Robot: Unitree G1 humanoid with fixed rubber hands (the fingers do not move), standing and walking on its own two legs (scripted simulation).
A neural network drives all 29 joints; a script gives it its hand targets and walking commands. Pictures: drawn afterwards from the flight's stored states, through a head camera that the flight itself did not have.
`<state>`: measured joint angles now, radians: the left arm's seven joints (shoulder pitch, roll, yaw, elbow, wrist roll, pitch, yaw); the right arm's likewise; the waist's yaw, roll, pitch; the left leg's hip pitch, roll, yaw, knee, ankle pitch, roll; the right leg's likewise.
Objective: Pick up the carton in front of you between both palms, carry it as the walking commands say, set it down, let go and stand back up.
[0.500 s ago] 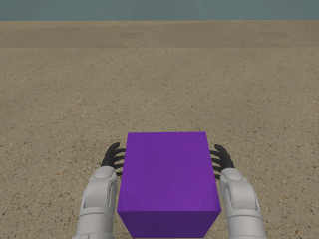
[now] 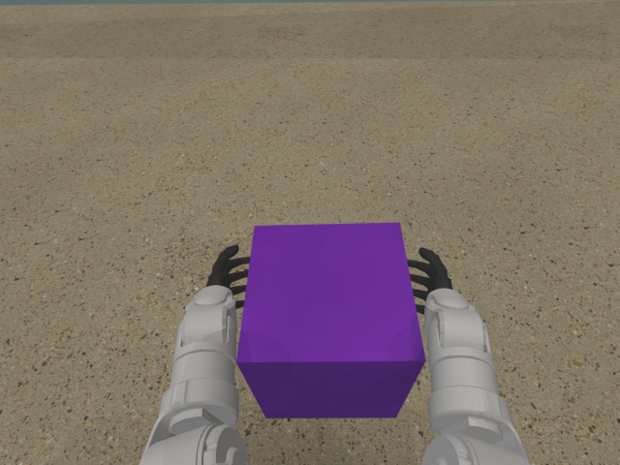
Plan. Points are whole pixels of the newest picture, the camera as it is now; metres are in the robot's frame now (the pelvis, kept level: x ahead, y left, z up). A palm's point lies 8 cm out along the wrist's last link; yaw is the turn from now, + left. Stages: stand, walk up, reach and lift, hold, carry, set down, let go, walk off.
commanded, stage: set down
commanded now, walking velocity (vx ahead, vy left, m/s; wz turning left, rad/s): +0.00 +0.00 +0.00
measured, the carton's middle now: (328, 326) +0.33 -0.01 -0.05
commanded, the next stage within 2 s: none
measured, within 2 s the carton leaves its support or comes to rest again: neither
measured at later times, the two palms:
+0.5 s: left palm (247, 334) +0.38 +0.14 -0.18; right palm (406, 338) +0.37 -0.16 -0.19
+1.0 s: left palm (265, 354) +0.41 +0.12 -0.34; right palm (399, 357) +0.40 -0.18 -0.35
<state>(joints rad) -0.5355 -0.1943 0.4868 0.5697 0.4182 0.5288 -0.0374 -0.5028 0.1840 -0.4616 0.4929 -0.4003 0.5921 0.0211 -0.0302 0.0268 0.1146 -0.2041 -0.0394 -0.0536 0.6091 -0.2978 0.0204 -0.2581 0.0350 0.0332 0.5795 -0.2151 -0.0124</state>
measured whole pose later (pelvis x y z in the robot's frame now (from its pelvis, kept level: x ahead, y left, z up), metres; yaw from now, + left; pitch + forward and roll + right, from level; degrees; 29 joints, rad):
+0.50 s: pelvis -0.02 +0.00 -0.11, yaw +1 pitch +33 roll +1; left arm -0.63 -0.11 0.35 0.60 0.17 0.15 0.06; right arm -0.59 0.07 -0.36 0.56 -0.18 0.17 -0.05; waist -0.02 0.03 -0.12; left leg -1.35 -0.10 -0.06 1.22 -0.45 -0.01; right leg -1.40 0.06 0.06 1.18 -0.36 0.01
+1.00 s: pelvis -0.04 +0.00 -0.24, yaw +3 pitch +44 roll +2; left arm -0.87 -0.03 0.34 0.74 0.10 0.13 0.12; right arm -0.83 -0.04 -0.36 0.71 -0.11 0.16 -0.07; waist -0.04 0.03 -0.15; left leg -1.88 -0.15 -0.05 1.69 -0.57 -0.03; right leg -1.94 0.10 0.07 1.65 -0.47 0.03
